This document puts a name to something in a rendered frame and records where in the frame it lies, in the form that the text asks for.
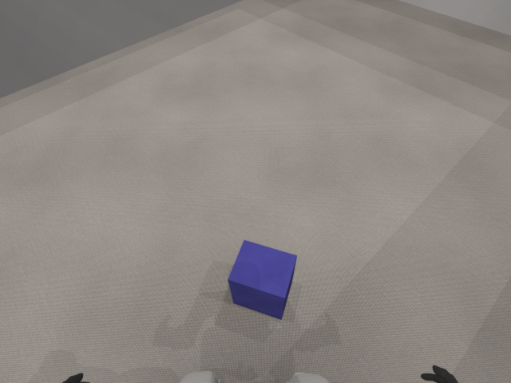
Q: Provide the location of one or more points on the carton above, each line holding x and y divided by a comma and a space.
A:
261, 278

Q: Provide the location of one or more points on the right robot hand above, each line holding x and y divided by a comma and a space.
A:
441, 376

